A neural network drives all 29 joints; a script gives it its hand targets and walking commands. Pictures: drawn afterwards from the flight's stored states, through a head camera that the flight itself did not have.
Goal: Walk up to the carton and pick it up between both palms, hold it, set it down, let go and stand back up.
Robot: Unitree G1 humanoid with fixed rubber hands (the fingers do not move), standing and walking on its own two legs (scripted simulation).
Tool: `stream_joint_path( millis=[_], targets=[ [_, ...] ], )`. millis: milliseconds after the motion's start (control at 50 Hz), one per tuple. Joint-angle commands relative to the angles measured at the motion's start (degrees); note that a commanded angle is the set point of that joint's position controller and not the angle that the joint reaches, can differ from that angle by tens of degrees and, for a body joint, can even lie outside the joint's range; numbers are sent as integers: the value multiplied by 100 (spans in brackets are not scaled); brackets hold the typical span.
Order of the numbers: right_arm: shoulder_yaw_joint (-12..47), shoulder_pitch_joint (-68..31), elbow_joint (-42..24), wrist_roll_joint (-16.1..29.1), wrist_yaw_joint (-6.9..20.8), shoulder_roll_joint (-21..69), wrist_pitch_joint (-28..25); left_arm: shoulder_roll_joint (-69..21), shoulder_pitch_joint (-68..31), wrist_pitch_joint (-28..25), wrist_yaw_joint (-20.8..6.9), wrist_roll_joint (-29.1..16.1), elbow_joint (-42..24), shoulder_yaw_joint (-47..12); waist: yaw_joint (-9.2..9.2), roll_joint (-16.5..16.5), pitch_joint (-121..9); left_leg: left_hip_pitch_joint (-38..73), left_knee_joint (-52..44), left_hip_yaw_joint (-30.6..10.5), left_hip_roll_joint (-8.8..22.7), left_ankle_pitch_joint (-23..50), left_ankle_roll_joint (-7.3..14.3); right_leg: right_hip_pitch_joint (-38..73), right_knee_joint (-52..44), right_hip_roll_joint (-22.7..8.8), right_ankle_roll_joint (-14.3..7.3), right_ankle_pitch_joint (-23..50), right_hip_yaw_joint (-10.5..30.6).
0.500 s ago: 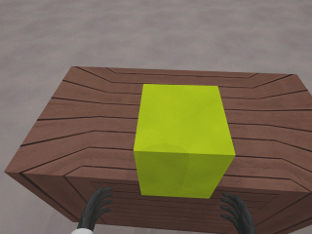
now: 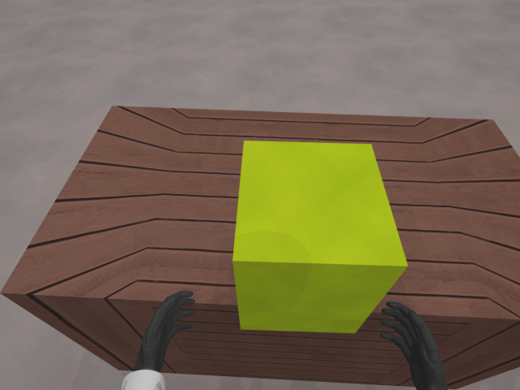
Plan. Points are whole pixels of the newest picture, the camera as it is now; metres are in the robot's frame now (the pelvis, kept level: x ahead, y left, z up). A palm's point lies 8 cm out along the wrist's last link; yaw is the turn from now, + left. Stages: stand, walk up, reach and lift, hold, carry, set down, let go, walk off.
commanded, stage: reach and lift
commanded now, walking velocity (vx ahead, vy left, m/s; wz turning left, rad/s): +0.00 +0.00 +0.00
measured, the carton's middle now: (302, 241) +0.36 -0.04 +0.02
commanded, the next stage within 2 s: none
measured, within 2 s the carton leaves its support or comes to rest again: neither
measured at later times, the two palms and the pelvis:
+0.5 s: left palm (153, 276) +0.28 +0.18 +0.05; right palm (420, 288) +0.27 -0.20 +0.04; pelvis -0.01 -0.01 +0.01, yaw +0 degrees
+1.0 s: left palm (152, 214) +0.35 +0.18 +0.11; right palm (426, 230) +0.34 -0.20 +0.09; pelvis -0.02 -0.01 +0.01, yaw +1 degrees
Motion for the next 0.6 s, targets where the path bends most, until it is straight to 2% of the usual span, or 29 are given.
stream_joint_path(
  millis=[0, 20, 60, 100, 160, 220, 280, 380, 440, 520, 580],
  targets=[
    [-297, -1149, -1199, 44, 12, -653, -54, 410, -1244, -101, 135, -110, -1293, 135, -8, 201, -1565, -228, -466, -138, -146, 1893, -159, 1272, 31, 470, -491, 1131, 63],
    [-262, -1245, -1238, 90, 2, -653, 30, 429, -1322, -5, 162, -122, -1430, 53, -26, 267, -1551, -246, -482, -139, -148, 1967, -137, 1301, 14, 446, -498, 1205, 95],
    [-348, -1549, -1273, -10, -65, -704, 332, 517, -1671, 258, 172, -119, -1196, 192, -5, 205, -1595, -248, -557, -102, -177, 1847, -98, 1320, -86, 439, -431, 1171, 50],
    [-316, -1699, -1295, 19, -119, -702, 659, 512, -1887, 542, 178, -140, -1351, 160, -16, 270, -1634, -209, -627, -84, -181, 1897, -99, 1430, -174, 446, -436, 1200, 61],
    [-301, -2019, -1476, 80, -189, -686, 1180, 453, -2187, 1036, 170, -170, -1387, 260, 83, 290, -1508, -103, -752, -120, -152, 1939, -80, 1532, -350, 481, -436, 1168, 33],
    [-326, -2212, -1878, 164, -304, -790, 1633, 482, -2512, 1512, 171, -188, -1738, 347, 121, 283, -1757, 255, -790, -77, -176, 2457, -68, 1657, -506, 466, -417, 1478, 71],
    [-378, -2510, -2090, 54, -450, -679, 2100, 505, -2895, 1937, 57, -250, -1709, 508, 123, 104, -1723, 268, -923, -67, -170, 2194, -26, 1785, -620, 460, -375, 1447, 82],
    [-660, -3064, -2190, -133, -636, -721, 2720, 588, -3656, 2447, -57, -345, -1748, 633, 51, 129, -1458, 71, -1087, -5, -132, 1532, 15, 1645, -735, 447, -352, 974, 63],
    [-640, -3400, -2182, -70, -631, -660, 2913, 609, -4028, 2606, -28, -447, -1754, 601, 96, 295, -1645, 88, -1038, -16, -107, 1661, -31, 1608, -673, 448, -377, 977, 81],
    [-682, -3878, -2456, -95, -673, -818, 3121, 761, -4318, 2827, -23, -513, -1756, 788, 93, 106, -2154, 174, -904, 26, -146, 2180, -1, 1884, -592, 474, -371, 1309, 63],
    [-726, -4140, -2728, 6, -678, -899, 3264, 872, -4608, 3020, 19, -548, -2426, 791, 105, 280, -2748, 453, -818, 47, -185, 2925, -113, 1971, -590, 492, -399, 1804, 91]
  ],
)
